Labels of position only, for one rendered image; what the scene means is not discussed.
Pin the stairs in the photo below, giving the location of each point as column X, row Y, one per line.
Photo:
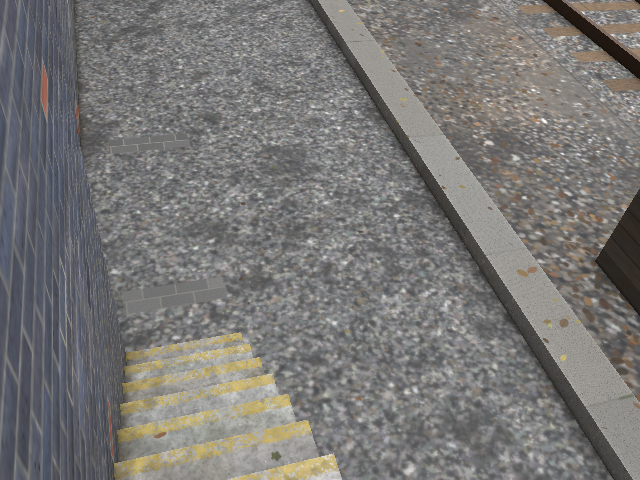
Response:
column 205, row 410

